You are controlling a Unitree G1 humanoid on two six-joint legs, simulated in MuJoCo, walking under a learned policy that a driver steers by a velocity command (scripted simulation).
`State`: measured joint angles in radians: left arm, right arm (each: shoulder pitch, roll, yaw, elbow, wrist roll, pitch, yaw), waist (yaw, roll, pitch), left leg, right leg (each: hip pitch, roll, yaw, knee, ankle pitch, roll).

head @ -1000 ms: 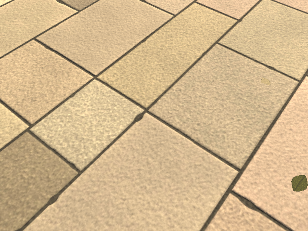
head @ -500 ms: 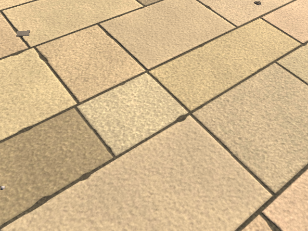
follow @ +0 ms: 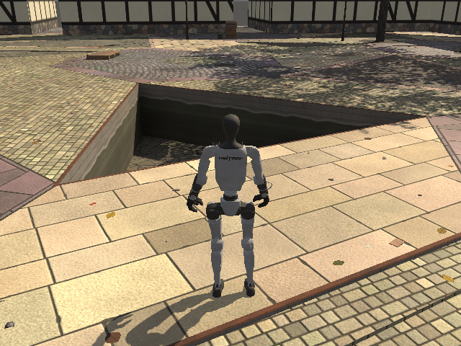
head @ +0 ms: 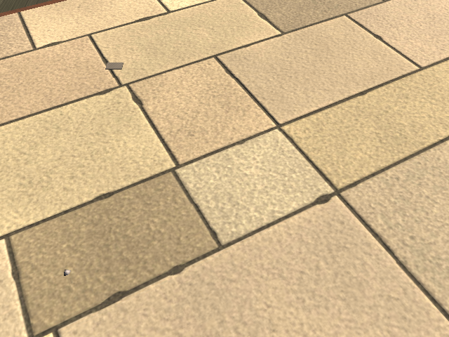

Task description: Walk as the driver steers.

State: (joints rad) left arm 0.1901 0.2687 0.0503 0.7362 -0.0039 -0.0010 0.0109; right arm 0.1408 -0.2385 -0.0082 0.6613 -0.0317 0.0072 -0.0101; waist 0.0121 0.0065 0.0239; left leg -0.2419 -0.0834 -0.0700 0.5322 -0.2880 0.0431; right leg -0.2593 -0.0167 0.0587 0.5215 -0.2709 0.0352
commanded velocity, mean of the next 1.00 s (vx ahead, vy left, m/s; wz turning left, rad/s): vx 0.27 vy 0.00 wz -0.20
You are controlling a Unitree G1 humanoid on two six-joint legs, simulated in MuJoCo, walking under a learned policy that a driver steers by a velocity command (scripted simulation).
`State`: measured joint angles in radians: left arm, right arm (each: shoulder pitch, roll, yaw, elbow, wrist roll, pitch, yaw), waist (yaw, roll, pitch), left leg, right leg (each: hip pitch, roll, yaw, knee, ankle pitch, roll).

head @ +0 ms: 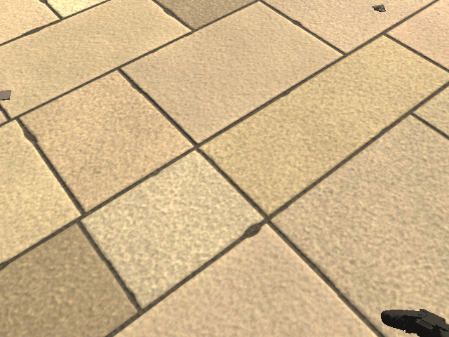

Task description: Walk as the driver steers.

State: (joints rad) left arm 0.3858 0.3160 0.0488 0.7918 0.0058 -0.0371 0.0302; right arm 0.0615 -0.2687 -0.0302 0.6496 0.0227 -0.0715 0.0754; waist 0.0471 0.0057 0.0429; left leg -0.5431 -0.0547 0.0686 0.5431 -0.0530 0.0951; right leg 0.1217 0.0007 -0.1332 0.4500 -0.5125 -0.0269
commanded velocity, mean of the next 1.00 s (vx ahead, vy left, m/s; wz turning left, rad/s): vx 0.49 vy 0.00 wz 0.33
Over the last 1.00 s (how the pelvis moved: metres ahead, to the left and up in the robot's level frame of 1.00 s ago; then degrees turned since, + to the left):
0.25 -0.14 -0.02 -12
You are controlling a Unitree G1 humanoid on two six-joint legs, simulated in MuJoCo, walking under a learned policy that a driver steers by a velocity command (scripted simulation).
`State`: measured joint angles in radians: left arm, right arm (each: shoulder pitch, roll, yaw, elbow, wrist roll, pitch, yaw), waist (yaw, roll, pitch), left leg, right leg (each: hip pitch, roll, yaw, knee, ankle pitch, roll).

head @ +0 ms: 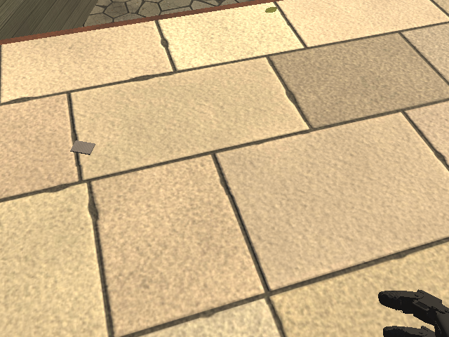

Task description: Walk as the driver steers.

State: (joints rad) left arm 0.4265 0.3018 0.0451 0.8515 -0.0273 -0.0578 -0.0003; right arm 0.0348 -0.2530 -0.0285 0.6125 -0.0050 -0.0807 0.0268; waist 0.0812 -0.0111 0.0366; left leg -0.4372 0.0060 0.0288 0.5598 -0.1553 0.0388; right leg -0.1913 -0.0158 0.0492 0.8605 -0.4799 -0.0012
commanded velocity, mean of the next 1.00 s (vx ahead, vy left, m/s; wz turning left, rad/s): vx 0.49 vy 0.00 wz -0.31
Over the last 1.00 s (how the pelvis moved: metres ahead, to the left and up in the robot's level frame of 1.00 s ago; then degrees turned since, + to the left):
0.53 0.07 0.02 19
